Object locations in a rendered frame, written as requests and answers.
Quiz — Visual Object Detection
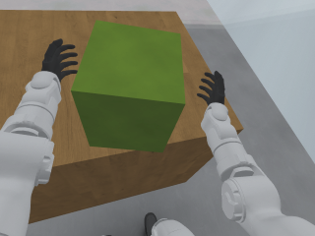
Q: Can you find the robot left forearm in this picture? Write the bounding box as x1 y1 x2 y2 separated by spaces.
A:
0 71 62 141

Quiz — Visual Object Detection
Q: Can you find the robot right forearm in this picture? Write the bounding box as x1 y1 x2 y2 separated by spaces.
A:
201 102 282 210

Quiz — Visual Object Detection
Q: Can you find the carton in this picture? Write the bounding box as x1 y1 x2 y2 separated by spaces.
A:
71 20 186 152

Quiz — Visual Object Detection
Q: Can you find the right robot thigh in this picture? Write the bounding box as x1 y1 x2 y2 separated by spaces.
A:
152 219 195 236

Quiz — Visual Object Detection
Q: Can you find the robot left upper arm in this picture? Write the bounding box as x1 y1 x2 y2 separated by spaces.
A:
0 132 55 236

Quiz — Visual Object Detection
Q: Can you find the pedestal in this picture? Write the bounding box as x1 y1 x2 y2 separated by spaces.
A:
0 10 244 224

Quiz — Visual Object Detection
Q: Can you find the right robot shin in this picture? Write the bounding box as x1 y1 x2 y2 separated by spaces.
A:
151 218 167 236

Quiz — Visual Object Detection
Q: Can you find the right robot hand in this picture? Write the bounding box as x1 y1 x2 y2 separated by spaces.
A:
197 71 225 106

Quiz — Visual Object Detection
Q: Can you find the left robot hand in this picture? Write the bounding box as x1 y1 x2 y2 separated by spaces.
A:
41 38 78 83

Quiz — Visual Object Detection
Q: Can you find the robot right upper arm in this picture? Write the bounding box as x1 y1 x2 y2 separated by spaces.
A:
221 175 315 236

